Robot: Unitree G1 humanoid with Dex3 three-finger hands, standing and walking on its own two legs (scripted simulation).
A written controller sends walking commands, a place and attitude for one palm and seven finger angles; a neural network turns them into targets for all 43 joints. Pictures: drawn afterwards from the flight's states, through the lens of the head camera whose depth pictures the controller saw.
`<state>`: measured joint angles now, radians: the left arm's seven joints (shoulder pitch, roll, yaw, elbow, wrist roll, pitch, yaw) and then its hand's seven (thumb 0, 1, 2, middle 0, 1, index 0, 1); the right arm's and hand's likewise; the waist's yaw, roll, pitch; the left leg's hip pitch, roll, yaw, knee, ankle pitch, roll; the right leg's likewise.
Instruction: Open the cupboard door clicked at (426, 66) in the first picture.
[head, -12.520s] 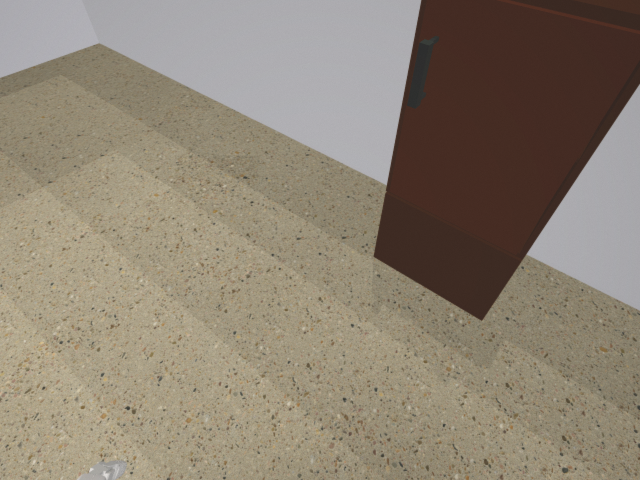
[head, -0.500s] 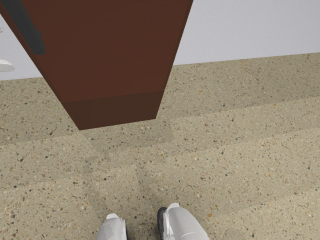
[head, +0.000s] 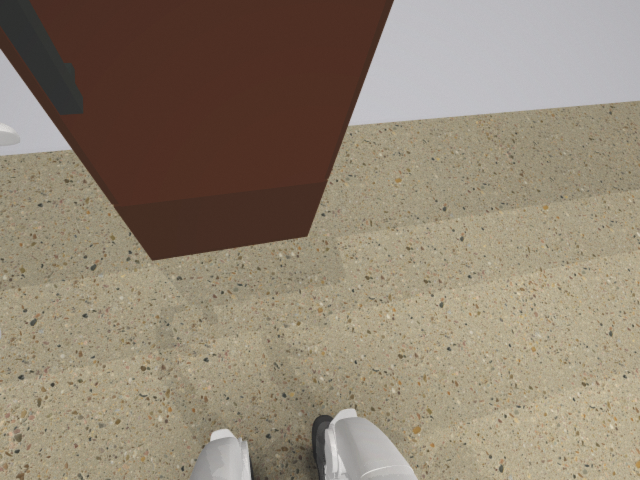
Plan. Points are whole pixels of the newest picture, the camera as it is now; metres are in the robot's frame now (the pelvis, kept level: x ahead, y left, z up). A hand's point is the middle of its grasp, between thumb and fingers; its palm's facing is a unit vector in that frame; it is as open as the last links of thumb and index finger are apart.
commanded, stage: move the hooked fingers beside the handle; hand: left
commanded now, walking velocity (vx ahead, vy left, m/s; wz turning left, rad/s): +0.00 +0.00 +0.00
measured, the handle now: (39, 36) +0.58 +0.24 +0.10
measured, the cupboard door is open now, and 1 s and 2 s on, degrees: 0 0 0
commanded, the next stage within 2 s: slide the fingers in behind the handle in 0.32 s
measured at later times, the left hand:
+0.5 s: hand out of the picture +0.52 +0.29 +0.10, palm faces +0.10 -0.99 -0.02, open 14.0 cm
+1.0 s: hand (1, 81) +0.53 +0.27 +0.09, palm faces +0.09 -1.00 -0.01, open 14.0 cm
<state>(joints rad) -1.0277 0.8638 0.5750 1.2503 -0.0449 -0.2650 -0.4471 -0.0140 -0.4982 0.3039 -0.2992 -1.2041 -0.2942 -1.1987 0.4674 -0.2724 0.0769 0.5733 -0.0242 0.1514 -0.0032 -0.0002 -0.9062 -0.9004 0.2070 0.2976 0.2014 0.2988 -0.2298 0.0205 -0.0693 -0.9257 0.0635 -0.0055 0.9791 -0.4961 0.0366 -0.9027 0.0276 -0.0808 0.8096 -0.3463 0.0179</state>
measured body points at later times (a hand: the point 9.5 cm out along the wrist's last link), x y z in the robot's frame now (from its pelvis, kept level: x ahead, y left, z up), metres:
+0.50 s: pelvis -0.01 -0.01 +0.00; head +0.16 +0.03 +0.41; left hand +0.51 +0.35 +0.10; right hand -0.04 -0.27 -0.09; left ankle -0.03 +0.08 -0.68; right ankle +0.01 -0.14 -0.68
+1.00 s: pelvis -0.01 +0.00 +0.00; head +0.15 +0.04 +0.41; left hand +0.52 +0.32 +0.09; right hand -0.05 -0.26 -0.09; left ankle -0.03 +0.08 -0.68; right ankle +0.01 -0.14 -0.68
